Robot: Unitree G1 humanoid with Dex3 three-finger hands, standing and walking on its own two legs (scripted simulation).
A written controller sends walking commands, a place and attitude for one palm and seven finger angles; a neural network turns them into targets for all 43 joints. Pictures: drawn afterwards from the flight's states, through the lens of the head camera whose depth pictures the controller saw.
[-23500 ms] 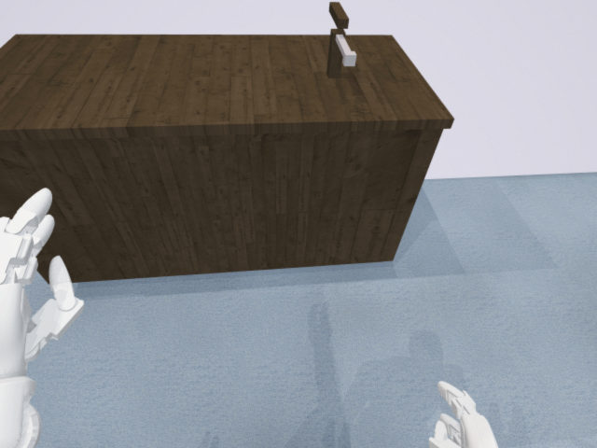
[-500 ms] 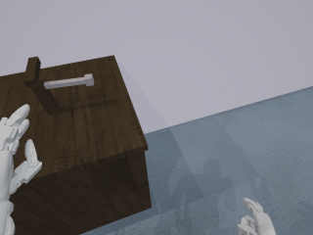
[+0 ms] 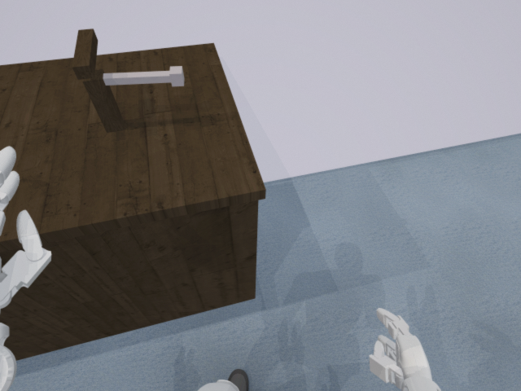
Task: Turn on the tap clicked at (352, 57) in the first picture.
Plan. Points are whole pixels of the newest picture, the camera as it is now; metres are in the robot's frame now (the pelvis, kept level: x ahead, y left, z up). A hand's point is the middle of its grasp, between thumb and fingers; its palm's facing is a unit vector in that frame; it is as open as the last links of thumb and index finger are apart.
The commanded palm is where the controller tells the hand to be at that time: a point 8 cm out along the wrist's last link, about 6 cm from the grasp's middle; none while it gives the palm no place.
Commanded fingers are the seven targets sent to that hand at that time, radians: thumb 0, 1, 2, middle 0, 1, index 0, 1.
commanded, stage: step back with the hand held close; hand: left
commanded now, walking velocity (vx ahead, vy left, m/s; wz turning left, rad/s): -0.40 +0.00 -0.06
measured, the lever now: (177, 76) +0.65 +0.25 +0.11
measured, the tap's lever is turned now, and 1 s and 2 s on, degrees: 82 82 82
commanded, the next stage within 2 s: stop stepping back and stand still in 0.10 s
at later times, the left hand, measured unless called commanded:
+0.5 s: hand out of the picture +0.15 +0.30 +0.15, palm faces +0.46 -0.87 -0.18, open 7.4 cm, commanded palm +0.07 +0.32 +0.19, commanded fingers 0.00 0.90 0.90 -0.20 -0.30 -0.20 -0.30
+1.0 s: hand out of the picture +0.09 +0.31 +0.17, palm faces +0.42 -0.89 -0.19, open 7.4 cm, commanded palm +0.03 +0.35 +0.19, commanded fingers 0.00 0.90 0.90 -0.20 -0.30 -0.20 -0.30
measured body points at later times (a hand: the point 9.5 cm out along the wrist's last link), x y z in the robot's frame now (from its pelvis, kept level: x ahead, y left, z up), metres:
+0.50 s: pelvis -0.08 +0.03 -0.01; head -0.11 +0.08 +0.44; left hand +0.12 +0.34 +0.16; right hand +0.07 -0.23 -0.06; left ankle +0.00 +0.10 -0.73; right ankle -0.14 -0.10 -0.72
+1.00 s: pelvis -0.13 +0.07 +0.00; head -0.17 +0.10 +0.45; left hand +0.06 +0.35 +0.18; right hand +0.02 -0.19 -0.06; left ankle -0.09 +0.19 -0.72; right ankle -0.17 -0.01 -0.73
